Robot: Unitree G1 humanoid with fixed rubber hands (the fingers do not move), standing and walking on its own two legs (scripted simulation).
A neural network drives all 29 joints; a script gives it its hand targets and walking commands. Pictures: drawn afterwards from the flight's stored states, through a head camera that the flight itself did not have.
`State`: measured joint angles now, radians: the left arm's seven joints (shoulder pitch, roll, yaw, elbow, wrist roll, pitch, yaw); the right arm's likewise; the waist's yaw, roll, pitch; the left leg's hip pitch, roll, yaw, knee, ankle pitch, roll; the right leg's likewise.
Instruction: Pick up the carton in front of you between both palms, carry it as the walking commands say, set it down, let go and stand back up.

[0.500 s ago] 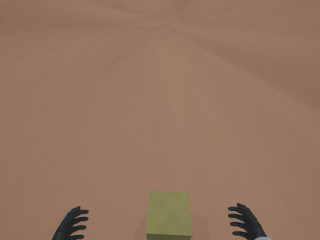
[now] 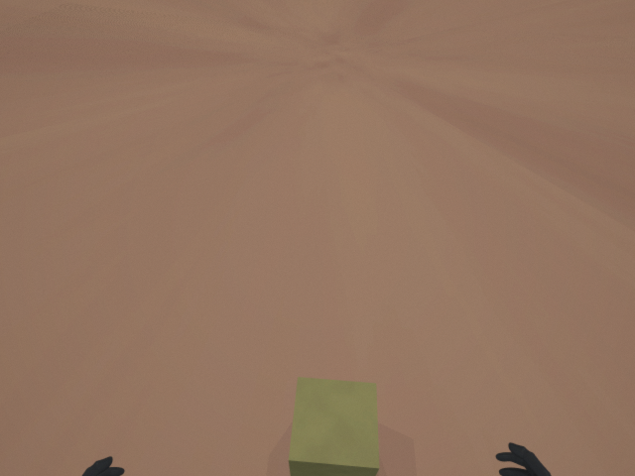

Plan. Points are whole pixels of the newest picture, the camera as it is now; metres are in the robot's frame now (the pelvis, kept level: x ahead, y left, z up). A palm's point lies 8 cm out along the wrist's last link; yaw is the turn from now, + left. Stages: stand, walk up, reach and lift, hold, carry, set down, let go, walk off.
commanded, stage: stand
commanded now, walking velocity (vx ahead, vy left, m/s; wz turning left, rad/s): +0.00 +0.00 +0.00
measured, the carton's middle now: (333, 435) +0.38 -0.05 -0.65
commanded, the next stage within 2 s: none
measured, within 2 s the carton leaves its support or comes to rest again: neither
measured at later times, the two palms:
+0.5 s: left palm out of the picture +0.10 +0.30 -0.09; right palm out of the picture +0.12 -0.29 -0.09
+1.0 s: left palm out of the picture +0.07 +0.31 -0.10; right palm out of the picture +0.08 -0.31 -0.09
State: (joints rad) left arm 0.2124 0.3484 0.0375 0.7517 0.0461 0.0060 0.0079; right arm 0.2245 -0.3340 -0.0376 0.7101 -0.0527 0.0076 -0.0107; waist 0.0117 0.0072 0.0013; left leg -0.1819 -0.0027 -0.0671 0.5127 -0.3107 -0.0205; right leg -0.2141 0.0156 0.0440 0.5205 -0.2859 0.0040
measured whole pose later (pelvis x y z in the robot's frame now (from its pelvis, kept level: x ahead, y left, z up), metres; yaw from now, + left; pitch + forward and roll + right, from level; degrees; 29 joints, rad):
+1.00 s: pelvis -0.02 +0.00 +0.01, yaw +1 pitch -3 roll +0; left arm 0.14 0.39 0.01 0.99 0.02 0.00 0.01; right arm 0.16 -0.39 0.00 0.95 -0.03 0.00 -0.02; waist 0.01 -0.01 0.03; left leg -0.12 0.00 -0.08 0.41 -0.23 -0.02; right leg -0.14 0.01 0.03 0.39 -0.20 0.00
